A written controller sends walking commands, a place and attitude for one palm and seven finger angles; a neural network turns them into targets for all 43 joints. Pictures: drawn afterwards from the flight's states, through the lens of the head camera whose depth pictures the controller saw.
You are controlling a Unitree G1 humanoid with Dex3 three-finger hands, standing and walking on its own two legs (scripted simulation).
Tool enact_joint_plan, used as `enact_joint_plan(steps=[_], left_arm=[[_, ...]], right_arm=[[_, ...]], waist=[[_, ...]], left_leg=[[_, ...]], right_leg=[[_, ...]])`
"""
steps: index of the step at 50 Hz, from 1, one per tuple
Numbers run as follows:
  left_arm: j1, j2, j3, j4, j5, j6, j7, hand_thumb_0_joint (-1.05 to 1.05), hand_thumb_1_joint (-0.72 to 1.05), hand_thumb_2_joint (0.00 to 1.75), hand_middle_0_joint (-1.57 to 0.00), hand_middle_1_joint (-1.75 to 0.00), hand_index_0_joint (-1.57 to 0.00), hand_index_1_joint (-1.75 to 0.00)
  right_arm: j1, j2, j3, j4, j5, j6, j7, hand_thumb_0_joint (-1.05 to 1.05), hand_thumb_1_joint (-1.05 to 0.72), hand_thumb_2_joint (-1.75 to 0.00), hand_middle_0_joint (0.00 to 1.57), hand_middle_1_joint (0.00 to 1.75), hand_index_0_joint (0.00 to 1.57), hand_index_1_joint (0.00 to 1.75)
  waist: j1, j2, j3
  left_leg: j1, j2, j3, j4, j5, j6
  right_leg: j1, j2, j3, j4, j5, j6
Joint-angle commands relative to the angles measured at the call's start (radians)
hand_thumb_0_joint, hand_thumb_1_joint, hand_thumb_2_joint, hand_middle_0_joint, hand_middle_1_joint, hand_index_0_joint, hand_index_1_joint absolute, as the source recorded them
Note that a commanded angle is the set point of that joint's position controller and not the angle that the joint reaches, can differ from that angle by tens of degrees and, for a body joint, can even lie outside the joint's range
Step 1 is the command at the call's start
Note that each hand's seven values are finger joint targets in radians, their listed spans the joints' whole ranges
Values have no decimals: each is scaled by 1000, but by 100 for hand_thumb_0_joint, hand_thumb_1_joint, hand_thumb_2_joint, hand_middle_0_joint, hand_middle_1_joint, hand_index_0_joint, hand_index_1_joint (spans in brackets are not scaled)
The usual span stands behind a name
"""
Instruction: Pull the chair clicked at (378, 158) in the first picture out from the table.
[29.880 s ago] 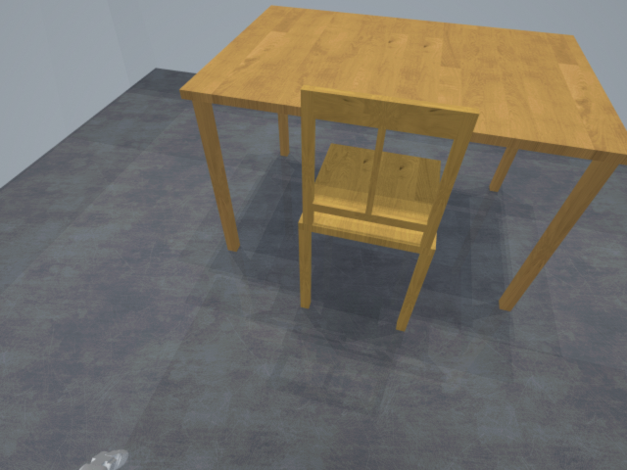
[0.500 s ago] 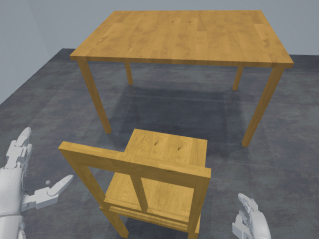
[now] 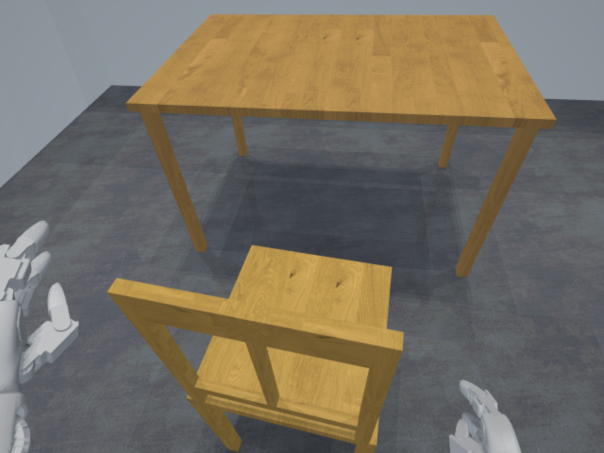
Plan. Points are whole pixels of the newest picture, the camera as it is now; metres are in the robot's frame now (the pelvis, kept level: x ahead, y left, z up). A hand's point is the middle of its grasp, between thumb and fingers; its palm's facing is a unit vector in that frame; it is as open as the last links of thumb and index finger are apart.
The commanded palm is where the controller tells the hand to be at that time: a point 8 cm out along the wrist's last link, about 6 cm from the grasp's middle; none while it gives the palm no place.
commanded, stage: draw the hand back to the body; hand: left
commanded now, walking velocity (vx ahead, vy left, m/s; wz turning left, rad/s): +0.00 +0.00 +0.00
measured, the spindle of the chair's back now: (265, 373) +0.26 +0.10 -0.10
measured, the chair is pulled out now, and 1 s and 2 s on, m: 0.55 0.55 0.55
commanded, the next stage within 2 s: step back with the hand held close in 0.08 s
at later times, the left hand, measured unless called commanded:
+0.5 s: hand (65, 341) +0.18 +0.26 +0.15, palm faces +0.33 -0.76 -0.56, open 7.4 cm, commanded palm +0.11 +0.30 +0.18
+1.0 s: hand out of the picture +0.09 +0.27 +0.17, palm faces +0.46 -0.74 -0.49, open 7.4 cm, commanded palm +0.03 +0.31 +0.18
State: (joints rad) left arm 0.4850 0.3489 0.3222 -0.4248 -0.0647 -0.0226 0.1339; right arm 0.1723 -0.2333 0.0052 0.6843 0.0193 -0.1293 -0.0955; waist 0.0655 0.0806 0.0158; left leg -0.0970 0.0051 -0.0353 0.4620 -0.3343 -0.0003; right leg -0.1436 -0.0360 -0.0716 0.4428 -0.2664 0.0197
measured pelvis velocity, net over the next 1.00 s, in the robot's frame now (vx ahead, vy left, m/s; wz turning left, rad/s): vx -0.11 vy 0.00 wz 0.01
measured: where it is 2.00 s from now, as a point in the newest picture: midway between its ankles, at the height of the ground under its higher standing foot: outside the picture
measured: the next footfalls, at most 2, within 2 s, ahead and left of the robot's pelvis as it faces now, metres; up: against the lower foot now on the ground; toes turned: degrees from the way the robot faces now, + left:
left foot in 1.74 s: -0.11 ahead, +0.14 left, +0.00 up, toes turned +6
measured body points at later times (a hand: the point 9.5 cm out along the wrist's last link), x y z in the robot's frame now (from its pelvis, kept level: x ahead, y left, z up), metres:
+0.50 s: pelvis -0.03 +0.01 +0.00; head +0.00 -0.02 +0.45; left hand +0.15 +0.30 +0.18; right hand +0.15 -0.23 -0.10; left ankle -0.05 +0.12 -0.74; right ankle -0.02 -0.13 -0.74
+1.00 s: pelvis -0.11 +0.00 -0.01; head -0.09 +0.01 +0.44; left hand +0.06 +0.31 +0.19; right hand +0.06 -0.23 -0.09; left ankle -0.05 +0.12 -0.74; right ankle -0.02 -0.13 -0.74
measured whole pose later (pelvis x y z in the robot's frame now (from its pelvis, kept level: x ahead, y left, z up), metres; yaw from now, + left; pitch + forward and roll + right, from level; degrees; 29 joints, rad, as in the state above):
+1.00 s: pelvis -0.11 +0.00 -0.01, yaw +0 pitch -1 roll -1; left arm 0.54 0.43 0.44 -0.53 -0.03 -0.16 0.18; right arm 0.22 -0.21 0.00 0.57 0.03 -0.08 -0.10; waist 0.01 0.01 0.03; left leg -0.36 -0.01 -0.04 0.60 -0.23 0.01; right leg -0.38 -0.04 -0.06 0.53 -0.15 0.02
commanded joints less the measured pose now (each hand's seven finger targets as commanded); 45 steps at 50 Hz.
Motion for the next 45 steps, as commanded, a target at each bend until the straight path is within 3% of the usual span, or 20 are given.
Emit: enact_joint_plan(steps=[1, 2, 6, 7, 9, 10, 11, 12, 14, 17, 20, 23, 27, 31, 35, 37, 40, 41, 43, 45], left_arm=[[-111, 251, 202, -251, 7, -74, 35, 0, 90, 90, -20, -30, -20, -30], [-104, 230, 191, -219, 8, -73, 35, 0, 90, 90, -20, -30, -20, -30], [-102, 182, 156, -144, 4, -62, 24, 0, 90, 90, -20, -30, -20, -30], [-98, 168, 143, -119, 3, -63, 22, 0, 90, 90, -20, -30, -20, -30], [-98, 176, 139, -140, 4, -66, 21, 0, 90, 90, -20, -30, -20, -30], [-86, 122, 69, -189, 6, -71, 11, 0, 90, 90, -20, -30, -20, -30], [-272, 277, 224, -253, 2, -128, 19, 0, 90, 90, -20, -30, -20, -30], [-202, 242, 206, -226, 3, -141, 17, 0, 90, 90, -20, -30, -20, -30], [-64, 183, 163, -169, 11, -131, 11, 0, 90, 90, -20, -30, -20, -30], [-6, 200, 190, -209, 17, -139, 17, 0, 90, 90, -20, -30, -20, -30], [70, 225, 223, -244, 18, -147, 24, 0, 90, 90, -20, -30, -20, -30], [123, 243, 247, -272, 14, -155, 31, 0, 90, 90, -20, -30, -20, -30], [139, 231, 248, -233, 7, -148, 38, 0, 90, 90, -20, -30, -20, -30], [104, 218, 223, -193, 7, -139, 47, 0, 90, 90, -20, -30, -20, -30], [53, 224, 204, -220, 17, -141, 56, 0, 90, 90, -20, -30, -20, -30], [26, 238, 208, -248, 20, -148, 63, 0, 90, 90, -20, -30, -20, -30], [-14, 255, 214, -303, 29, -168, 70, 0, 90, 90, -20, -30, -20, -30], [-27, 278, 232, -322, 34, -175, 74, 0, 90, 90, -20, -30, -20, -30], [-16, 260, 235, -328, 43, -192, 76, 0, 90, 90, -20, -30, -20, -30], [5, 250, 237, -322, 43, -203, 74, 0, 90, 90, -20, -30, -20, -30]], right_arm=[[-129, -85, -29, -154, 5, -60, -12, 0, -90, -90, 20, 30, 20, 30], [-126, -78, -27, -151, 6, -58, -13, 0, -90, -90, 20, 30, 20, 30], [-129, -89, -32, -147, 8, -43, -11, 0, -90, -90, 20, 30, 20, 30], [-130, -85, -30, -147, 8, -38, -10, 0, -90, -90, 20, 30, 20, 30], [-131, -94, -34, -154, 8, -33, -9, 0, -90, -90, 20, 30, 20, 30], [-138, -91, -29, -170, 4, -38, -5, 0, -90, -90, 20, 30, 20, 30], [-111, -115, -19, -219, 15, -15, -5, 0, -90, -90, 20, 30, 20, 30], [-110, -104, -35, -186, 8, -4, -8, 0, -90, -90, 20, 30, 20, 30], [-113, -107, -42, -195, -1, 23, -5, 0, -90, -90, 20, 30, 20, 30], [-117, -101, -47, -216, -3, 51, -5, 0, -90, -90, 20, 30, 20, 30], [-121, -91, -57, -238, 1, 71, -3, 0, -90, -90, 20, 30, 20, 30], [-123, -82, -66, -246, 8, 79, -6, 0, -90, -90, 20, 30, 20, 30], [-114, -79, -76, -239, 13, 82, -15, 0, -90, -90, 20, 30, 20, 30], [-101, -86, -83, -226, 17, 80, -24, 0, -90, -90, 20, 30, 20, 30], [-88, -90, -71, -233, 11, 68, -21, 0, -90, -90, 20, 30, 20, 30], [-80, -91, -66, -232, 9, 61, -24, 0, -90, -90, 20, 30, 20, 30], [-81, -99, -53, -248, 4, 42, -23, 0, -90, -90, 20, 30, 20, 30], [-86, -107, -56, -243, 7, 35, -28, 0, -90, -90, 20, 30, 20, 30], [-76, -106, -50, -259, 5, 19, -25, 0, -90, -90, 20, 30, 20, 30], [-67, -103, -51, -266, 10, 6, -19, 0, -90, -90, 20, 30, 20, 30]], waist=[[3, 34, -133], [4, 11, -98], [-5, -7, -72], [-4, -44, -43], [0, -46, -76], [-1, -37, -83], [-45, 50, 22], [-45, 3, 12], [-48, -27, -43], [-46, 4, -134], [-42, -5, -199], [-43, -5, -214], [-48, -35, -186], [-59, -88, -148], [-55, -131, -99], [-55, -123, -80], [-53, -50, -43], [-54, 19, -33], [-50, 91, -41], [-46, 97, -53]], left_leg=[[-26, 53, -1, -40, 444, 5], [-38, 54, 2, -45, 435, 5], [-44, 57, 6, -55, 387, 9], [-57, 59, 5, -60, 375, 12], [-45, 60, 5, -60, 379, 15], [-38, 59, 2, -62, 382, 17], [-87, 76, -28, -76, 311, 31], [-94, 80, -35, -73, 315, 30], [-55, 81, -27, -67, 395, 28], [-33, 103, -40, -67, 524, 28], [-40, 118, -50, -50, 602, 26], [-60, 129, -57, -36, 620, 28], [-124, 130, -61, -29, 496, 28], [-173, 101, -55, 7, 283, 26], [-220, 75, -60, 28, 73, 33], [-245, 72, -61, 17, -24, 39], [-329, 94, -95, -47, -148, 50], [-371, 111, -113, -91, -197, 59], [-501, 142, -146, -153, -281, 77], [-543, 148, -153, -154, -255, 80]], right_leg=[[108, -40, 20, -29, 348, -54], [97, -38, 13, -31, 344, -53], [76, -37, 13, -42, 296, -48], [67, -36, 7, -45, 289, -47], [76, -37, 6, -34, 285, -45], [74, -39, 6, -32, 280, -43], [-14, -69, 124, -77, 305, -53], [-3, -82, 126, -78, 348, -63], [23, -92, 118, -53, 409, -56], [65, -94, 97, -3, 432, -50], [82, -96, 85, 28, 437, -46], [68, -98, 79, 52, 420, -45], [43, -108, 93, 46, 382, -46], [-11, -135, 144, 0, 335, -62], [-113, -145, 177, -68, 70, -64], [-140, -144, 184, -92, -54, -64], [-151, -109, 164, -79, -199, -46], [-120, -91, 153, -53, -203, -38], [-7, -51, 116, 48, -163, -22], [52, -35, 96, 104, -64, -19]])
